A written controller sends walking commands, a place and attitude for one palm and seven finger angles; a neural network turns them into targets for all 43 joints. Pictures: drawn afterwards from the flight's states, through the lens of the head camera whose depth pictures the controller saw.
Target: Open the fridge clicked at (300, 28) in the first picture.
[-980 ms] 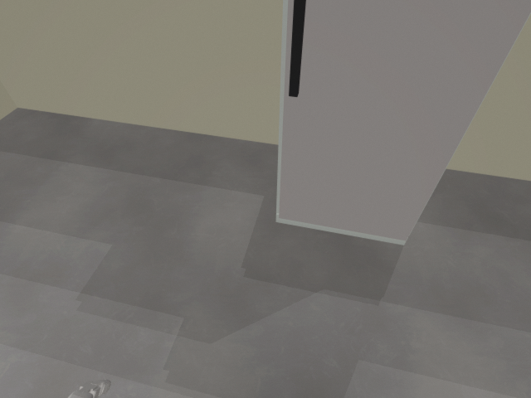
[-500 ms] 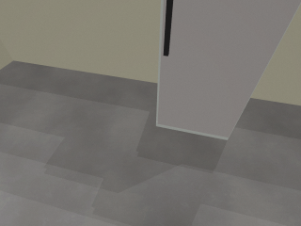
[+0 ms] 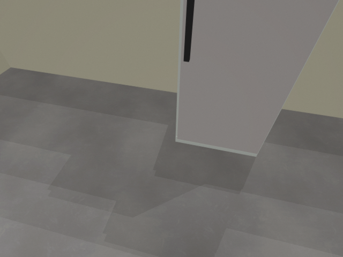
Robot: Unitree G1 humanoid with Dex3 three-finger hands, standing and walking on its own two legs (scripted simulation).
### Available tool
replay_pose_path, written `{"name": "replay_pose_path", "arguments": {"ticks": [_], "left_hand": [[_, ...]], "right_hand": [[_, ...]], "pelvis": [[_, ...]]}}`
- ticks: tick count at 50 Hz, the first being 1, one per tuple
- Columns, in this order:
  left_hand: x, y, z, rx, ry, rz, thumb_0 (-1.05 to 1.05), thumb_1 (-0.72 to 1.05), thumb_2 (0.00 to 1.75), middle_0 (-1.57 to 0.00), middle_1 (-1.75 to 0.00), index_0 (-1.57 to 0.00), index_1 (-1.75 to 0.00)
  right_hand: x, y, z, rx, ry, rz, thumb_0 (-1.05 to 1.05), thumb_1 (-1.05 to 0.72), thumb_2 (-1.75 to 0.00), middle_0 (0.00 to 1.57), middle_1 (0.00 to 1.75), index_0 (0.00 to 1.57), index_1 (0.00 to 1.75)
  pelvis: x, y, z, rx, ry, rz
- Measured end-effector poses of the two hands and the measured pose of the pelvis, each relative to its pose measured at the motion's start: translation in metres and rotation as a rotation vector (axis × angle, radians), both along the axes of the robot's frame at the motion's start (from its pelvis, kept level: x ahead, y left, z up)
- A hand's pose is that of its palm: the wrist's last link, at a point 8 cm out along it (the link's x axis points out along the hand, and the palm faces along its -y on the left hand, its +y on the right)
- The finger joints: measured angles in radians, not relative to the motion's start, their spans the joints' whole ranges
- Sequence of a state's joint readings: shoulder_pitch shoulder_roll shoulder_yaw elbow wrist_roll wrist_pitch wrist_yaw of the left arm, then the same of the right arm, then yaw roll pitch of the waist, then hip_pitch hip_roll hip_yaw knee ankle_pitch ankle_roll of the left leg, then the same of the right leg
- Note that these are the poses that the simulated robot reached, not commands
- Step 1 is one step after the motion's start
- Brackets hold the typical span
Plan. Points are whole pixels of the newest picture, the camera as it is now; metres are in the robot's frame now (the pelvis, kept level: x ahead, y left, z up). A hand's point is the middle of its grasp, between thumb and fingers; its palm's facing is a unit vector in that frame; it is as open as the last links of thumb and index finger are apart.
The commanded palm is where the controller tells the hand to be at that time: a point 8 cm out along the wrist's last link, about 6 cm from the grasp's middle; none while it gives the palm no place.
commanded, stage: look at it before walking up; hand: left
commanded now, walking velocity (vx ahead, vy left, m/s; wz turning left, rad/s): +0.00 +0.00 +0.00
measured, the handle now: (190, 13) +0.98 -0.02 +0.18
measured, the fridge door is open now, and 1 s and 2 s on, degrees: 0 0 0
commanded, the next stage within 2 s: turn to face it in 0.46 s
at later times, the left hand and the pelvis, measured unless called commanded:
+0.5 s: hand out of the picture +0.08 +0.25 -0.15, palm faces -0.02 -0.94 -0.35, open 7.3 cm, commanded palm none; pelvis +0.01 +0.00 +0.00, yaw +0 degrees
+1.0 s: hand out of the picture +0.08 +0.20 -0.17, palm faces -0.09 -0.96 -0.26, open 7.3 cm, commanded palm none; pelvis +0.01 +0.00 -0.01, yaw -5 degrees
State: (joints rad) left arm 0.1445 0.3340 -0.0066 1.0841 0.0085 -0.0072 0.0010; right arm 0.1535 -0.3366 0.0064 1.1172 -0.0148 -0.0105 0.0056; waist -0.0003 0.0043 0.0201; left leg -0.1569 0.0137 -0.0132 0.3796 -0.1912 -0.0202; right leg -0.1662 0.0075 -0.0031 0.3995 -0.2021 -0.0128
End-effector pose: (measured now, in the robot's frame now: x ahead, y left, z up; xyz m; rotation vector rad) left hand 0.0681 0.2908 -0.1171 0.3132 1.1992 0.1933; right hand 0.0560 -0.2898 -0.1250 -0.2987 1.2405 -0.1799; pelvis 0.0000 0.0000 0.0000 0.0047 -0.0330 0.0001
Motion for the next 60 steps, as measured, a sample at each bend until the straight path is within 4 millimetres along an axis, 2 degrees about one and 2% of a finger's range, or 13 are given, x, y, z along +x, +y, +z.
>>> {"name": "replay_pose_path", "arguments": {"ticks": [22,38,45,53,60], "left_hand": [[0.008,0.007,0.001,0.007,0.011,0.005,0.0,0.91,0.9,-0.2,-0.3,-0.21,-0.3],[0.015,0.003,0.0,0.011,0.023,-0.001,0.0,0.91,0.9,-0.2,-0.3,-0.21,-0.3],[0.014,-0.02,-0.013,-0.034,0.05,-0.031,0.0,0.91,0.9,-0.2,-0.3,-0.2,-0.3],[0.007,-0.048,-0.026,-0.101,0.071,-0.069,0.0,0.91,0.9,-0.2,-0.3,-0.21,-0.3],[0.002,-0.054,-0.031,-0.122,0.075,-0.087,0.0,0.91,0.9,-0.2,-0.3,-0.21,-0.3]], "right_hand": [[0.03,0.004,0.004,-0.003,-0.03,0.022,0.01,-0.9,-0.9,0.2,0.3,0.2,0.3],[0.038,0.003,0.003,-0.006,-0.052,0.0,0.01,-0.9,-0.9,0.2,0.3,0.2,0.3],[0.014,0.021,-0.009,0.038,-0.036,-0.058,0.0,-0.91,-0.9,0.2,0.3,0.2,0.3],[-0.036,0.045,-0.025,0.098,0.034,-0.147,0.0,-0.91,-0.9,0.2,0.3,0.2,0.3],[-0.075,0.053,-0.03,0.109,0.088,-0.21,0.01,-0.91,-0.9,0.2,0.3,0.2,0.3]], "pelvis": [[0.01,0.004,0.001,-0.001,0.009,0.002],[0.015,0.002,0.0,-0.001,0.01,-0.028],[0.012,0.002,-0.004,0.002,0.014,-0.065],[0.002,0.003,-0.01,0.006,0.017,-0.101],[-0.003,0.006,-0.014,0.002,0.023,-0.121]]}}
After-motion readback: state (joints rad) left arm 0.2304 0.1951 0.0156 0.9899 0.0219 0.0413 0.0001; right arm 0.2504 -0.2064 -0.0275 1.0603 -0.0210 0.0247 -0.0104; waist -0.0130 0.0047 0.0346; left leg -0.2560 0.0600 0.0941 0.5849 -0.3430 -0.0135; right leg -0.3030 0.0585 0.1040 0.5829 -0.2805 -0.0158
